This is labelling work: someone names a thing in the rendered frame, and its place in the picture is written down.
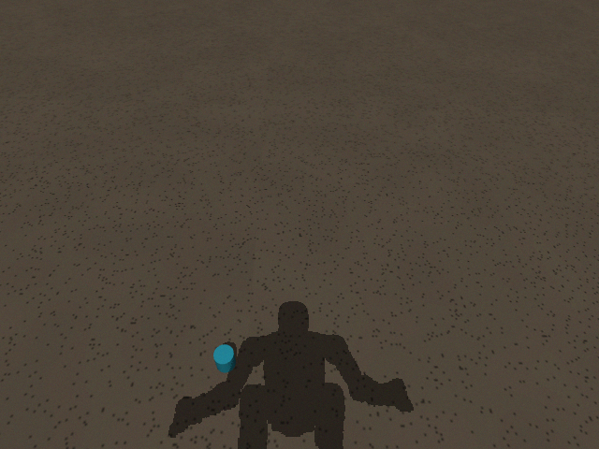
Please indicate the tin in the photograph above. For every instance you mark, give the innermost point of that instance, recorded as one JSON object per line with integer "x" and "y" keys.
{"x": 224, "y": 358}

